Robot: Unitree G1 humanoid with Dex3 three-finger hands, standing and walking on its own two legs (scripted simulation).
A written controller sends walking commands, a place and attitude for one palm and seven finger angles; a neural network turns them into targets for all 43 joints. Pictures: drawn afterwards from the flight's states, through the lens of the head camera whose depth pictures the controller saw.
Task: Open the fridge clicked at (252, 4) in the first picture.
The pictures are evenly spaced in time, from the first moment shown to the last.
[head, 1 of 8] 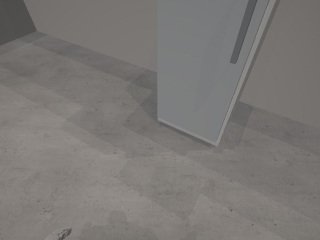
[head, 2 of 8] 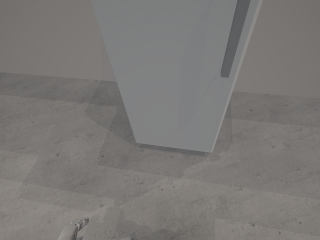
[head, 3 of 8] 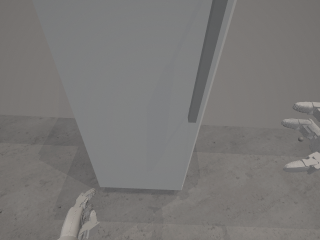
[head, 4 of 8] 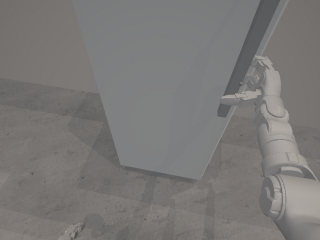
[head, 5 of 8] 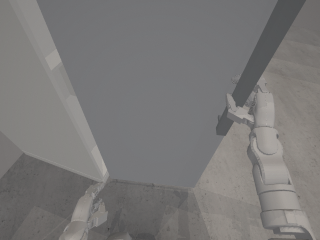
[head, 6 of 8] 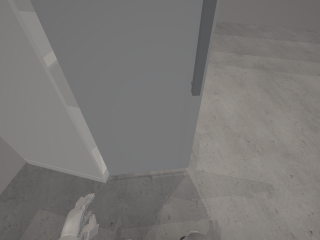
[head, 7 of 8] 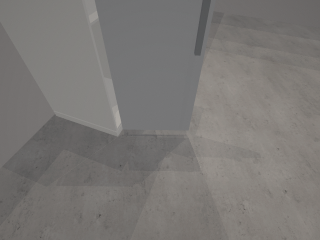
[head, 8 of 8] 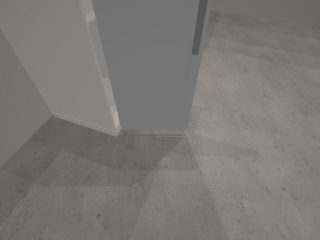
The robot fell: no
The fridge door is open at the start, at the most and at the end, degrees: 0 78 70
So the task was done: yes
